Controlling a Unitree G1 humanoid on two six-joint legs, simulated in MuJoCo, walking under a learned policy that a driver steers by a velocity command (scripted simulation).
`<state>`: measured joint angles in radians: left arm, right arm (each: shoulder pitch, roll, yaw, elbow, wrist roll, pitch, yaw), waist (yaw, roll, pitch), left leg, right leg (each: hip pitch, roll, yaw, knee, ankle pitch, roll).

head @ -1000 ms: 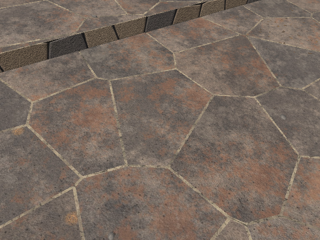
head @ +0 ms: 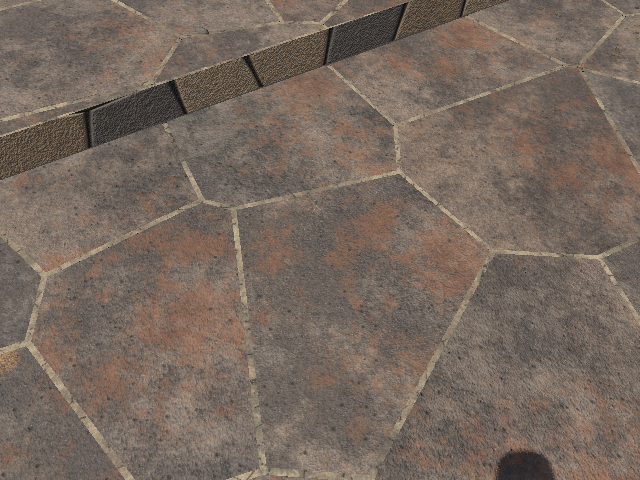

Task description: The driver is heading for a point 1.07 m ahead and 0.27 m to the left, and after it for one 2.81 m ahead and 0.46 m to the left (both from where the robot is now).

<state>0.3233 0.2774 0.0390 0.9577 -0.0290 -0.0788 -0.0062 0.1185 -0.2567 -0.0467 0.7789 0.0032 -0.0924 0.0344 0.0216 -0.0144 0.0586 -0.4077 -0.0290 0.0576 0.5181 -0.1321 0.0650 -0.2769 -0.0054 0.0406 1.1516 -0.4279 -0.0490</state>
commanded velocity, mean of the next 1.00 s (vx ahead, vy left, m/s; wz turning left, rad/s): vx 0.41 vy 0.00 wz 0.21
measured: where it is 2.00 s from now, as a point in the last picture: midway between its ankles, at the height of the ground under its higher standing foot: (347, 401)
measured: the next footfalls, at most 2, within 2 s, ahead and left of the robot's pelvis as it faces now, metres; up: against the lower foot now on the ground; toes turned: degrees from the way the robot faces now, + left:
right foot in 0.44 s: +0.41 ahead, -0.16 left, +0.00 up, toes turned -2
left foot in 0.94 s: +0.63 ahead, +0.06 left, +0.00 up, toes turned +14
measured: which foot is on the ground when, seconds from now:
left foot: down 0.00-0.44, up 0.46-0.92, down 0.94-1.00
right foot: up 0.00-0.42, down 0.44-0.94, up 0.96-1.00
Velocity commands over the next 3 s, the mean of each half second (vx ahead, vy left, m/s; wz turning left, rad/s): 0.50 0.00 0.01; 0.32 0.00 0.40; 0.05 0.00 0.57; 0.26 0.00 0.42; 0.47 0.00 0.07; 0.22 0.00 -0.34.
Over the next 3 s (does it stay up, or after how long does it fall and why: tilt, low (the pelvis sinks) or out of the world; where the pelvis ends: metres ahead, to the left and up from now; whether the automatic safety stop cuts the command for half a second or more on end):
stays up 0.93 0.31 0.01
